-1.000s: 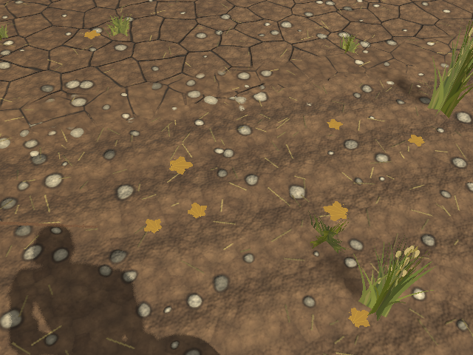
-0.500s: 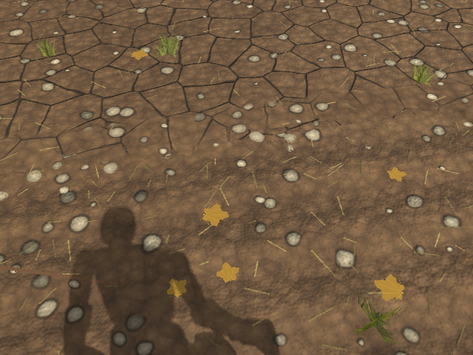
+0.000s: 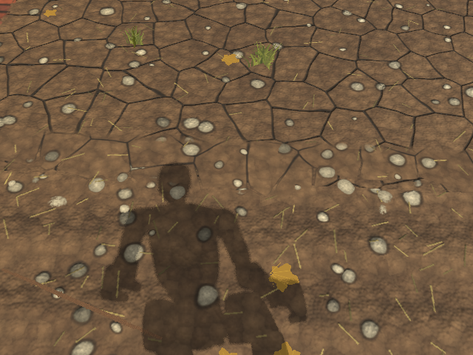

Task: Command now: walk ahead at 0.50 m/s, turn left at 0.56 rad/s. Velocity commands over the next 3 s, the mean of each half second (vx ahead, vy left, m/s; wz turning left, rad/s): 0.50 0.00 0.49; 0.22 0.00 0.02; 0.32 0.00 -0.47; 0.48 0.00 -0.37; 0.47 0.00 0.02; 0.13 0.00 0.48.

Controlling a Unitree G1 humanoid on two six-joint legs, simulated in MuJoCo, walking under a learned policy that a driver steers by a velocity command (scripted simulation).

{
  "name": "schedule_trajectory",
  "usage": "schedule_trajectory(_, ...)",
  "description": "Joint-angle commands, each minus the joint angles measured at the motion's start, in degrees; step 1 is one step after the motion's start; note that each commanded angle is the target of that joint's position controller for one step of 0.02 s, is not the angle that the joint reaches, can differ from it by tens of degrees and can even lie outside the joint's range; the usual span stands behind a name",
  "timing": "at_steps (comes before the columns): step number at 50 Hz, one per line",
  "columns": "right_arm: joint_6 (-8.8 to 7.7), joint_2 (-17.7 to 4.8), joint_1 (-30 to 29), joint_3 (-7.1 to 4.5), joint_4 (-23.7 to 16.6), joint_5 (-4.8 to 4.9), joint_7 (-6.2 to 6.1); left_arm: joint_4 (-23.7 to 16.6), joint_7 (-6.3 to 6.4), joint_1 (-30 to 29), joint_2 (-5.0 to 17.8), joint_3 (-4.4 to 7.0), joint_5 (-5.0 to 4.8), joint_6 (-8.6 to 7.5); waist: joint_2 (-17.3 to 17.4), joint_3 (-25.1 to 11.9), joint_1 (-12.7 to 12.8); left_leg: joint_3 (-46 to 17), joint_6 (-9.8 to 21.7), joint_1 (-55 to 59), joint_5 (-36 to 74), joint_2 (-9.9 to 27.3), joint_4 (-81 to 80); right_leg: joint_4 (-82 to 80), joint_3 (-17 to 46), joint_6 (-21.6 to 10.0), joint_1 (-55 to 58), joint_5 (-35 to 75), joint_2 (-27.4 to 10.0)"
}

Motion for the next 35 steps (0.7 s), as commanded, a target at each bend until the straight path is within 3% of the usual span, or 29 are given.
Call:
schedule_trajectory(1,-1.15,-9.0,-0.5,-2.11,-4.6,0.37,-1.2,-3.6,0.5,1.2,4.2,1.37,1.14,0.87,1.7,-4.2,2.3,-15.2,11.0,4.1,18.1,14.8,-11.1,-8.1,0.0,2.6,-4.3,6.3,-1.0)
schedule_trajectory(5,-0.48,-9.9,2.8,-2.43,-4.2,0.74,-2.24,-6.6,0.33,-7.9,2.5,0.67,0.84,0.62,4.6,-2.5,-1.0,-12.1,7.2,1.9,11.4,11.0,-10.0,-26.9,-0.8,3.4,-1.5,21.1,2.6)
schedule_trajectory(9,-0.12,-9.8,5.8,-2.48,-3.1,1.04,-2.26,-9.4,-0.35,-12.7,3.9,0.85,-0.11,0.01,6.5,-2.2,-2.8,-16.3,5.4,4.5,6.1,12.5,-7.3,-34.6,0.1,2.4,1.5,24.3,4.6)
schedule_trajectory(12,0.54,-9.6,5.7,-2.51,-3.4,0.96,-2.85,-10.0,-1.03,-11.8,6.2,1.65,-0.27,-0.97,7.7,-2.5,-1.6,-21.4,4.8,9.5,5.7,14.6,-2.3,-37.5,1.4,0.8,3.2,18.1,4.8)
schedule_trajectory(14,1.02,-8.7,4.0,-2.16,-4.3,0.78,-2.98,-8.3,-0.9,-5.0,7.8,2.67,-0.11,-1.68,8.9,-5.1,2.2,-22.1,3.2,9.7,10.8,12.7,3.8,-40.5,-0.3,-1.4,12.5,15.7,5.5)
schedule_trajectory(15,0.87,-6.1,3.1,-1.1,-5.1,0.3,-2.73,-7.1,-0.67,2.4,9.9,3.45,0.83,-1.98,7.2,-11.4,5.6,-18.9,1.3,6.3,11.5,9.8,14.0,-38.9,2.8,-4.3,24.7,16.1,0.8)
schedule_trajectory(16,0.51,-2.8,8.1,-0.08,-6.1,0.31,-2.7,-6.1,-0.29,11.3,14.0,4.52,1.83,-1.77,-3.1,-20.5,5.9,-12.2,-2.7,-9.1,-0.8,3.2,32.6,-38.5,19.7,-11.1,45.6,12.0,-11.2)
schedule_trajectory(17,0.06,-2.9,13.9,0.54,-6.0,1.56,-2.71,-3.6,-0.89,15.0,14.0,4.81,0.64,-0.96,-19.0,-23.9,4.3,-9.3,-4.7,-23.7,-25.5,0.8,46.6,-45.1,41.8,-17.0,53.9,-0.8,-19.0)
schedule_trajectory(18,0.03,-7.9,11.6,-0.41,-4.7,2.17,-2.65,-4.5,-1.1,12.7,8.8,3.47,-0.48,-0.69,-11.1,-16.3,5.4,-11.6,-4.9,-28.9,-22.8,4.2,52.0,-47.4,39.5,-15.2,48.6,-10.3,-17.3)
schedule_trajectory(19,0.19,-9.2,5.7,-0.65,-5.6,1.62,-2.58,-5.1,-1.01,9.7,6.3,2.72,-0.31,-0.1,-5.3,-9.8,5.9,-9.4,-4.9,-29.4,-18.0,6.3,52.7,-47.9,30.5,-12.8,40.9,-8.5,-14.8)
schedule_trajectory(20,0.07,-8.7,1.7,-0.59,-6.8,0.73,-2.52,-5.3,-1.08,6.8,5.6,2.26,0.31,0.28,-2.1,-5.1,4.8,-7.9,-4.8,-27.9,-14.6,7.9,49.9,-49.4,24.5,-12.2,32.8,-2.2,-12.5)
schedule_trajectory(21,0.01,-8.0,0.0,-0.74,-7.4,0.17,-2.39,-5.1,-1.07,5.3,4.4,1.79,0.73,0.34,-2.2,-3.1,3.5,-7.7,-4.5,-26.0,-12.2,9.7,46.5,-50.8,20.2,-11.8,28.0,3.0,-10.4)
schedule_trajectory(22,0.04,-6.9,0.7,-0.58,-7.5,0.4,-2.12,-4.9,-1.06,4.7,4.2,1.58,1.03,0.28,-3.6,-2.7,2.2,-7.1,-4.3,-23.2,-11.0,10.8,44.2,-52.0,17.1,-11.6,24.8,6.5,-8.9)
schedule_trajectory(24,0.19,-4.8,1.3,-0.03,-7.5,0.5,-1.85,-3.9,-1.1,5.5,4.7,1.71,0.37,-0.05,-4.7,-3.0,1.4,-4.9,-4.7,-21.7,-10.1,11.6,39.7,-53.9,12.9,-12.6,23.1,12.0,-7.9)
schedule_trajectory(26,0.04,-3.9,-1.8,0.58,-8.9,-0.02,-1.83,-3.1,-0.88,6.6,6.8,2.25,-0.12,-0.16,-3.9,-2.5,1.7,-3.5,-5.4,-22.8,-6.7,12.6,33.4,-55.6,10.1,-13.6,23.0,17.1,-8.3)
schedule_trajectory(29,-0.54,-2.4,-5.7,1.42,-9.7,-0.33,-1.55,-2.4,-0.41,6.4,8.0,2.33,-0.15,0.72,-3.3,-2.3,2.4,-0.8,-6.4,-17.6,1.6,11.2,21.4,-53.7,2.1,-11.7,21.3,35.7,-5.8)
schedule_trajectory(33,-0.63,-3.0,-10.5,1.2,-10.8,0.11,-0.78,-0.4,-0.15,10.5,8.6,2.02,-0.85,2.15,-4.8,-4.3,4.4,0.5,-6.1,-11.9,9.9,7.9,11.5,-49.6,-0.6,-9.2,24.8,39.2,-5.2)
schedule_trajectory(35,-0.66,-4.2,-10.7,0.69,-11.3,-0.15,-0.4,0.0,0.01,10.1,9.1,2.01,-1.19,2.73,-5.5,-4.9,3.3,-0.1,-4.6,-9.0,9.0,7.2,7.5,-46.0,0.4,-7.8,26.6,37.9,-6.2)
Next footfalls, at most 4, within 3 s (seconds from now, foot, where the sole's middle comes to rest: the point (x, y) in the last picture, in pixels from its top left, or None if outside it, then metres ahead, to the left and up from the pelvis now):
0.30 right None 0.37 -0.13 -0.78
0.76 left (179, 330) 0.53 0.17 -0.78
1.18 right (266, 336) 0.51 -0.08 -0.78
1.64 left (192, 236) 0.83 0.14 -0.78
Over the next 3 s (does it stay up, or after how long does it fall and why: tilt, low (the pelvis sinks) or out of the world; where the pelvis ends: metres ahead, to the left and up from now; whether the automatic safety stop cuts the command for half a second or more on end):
stays up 1.26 -0.11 -0.01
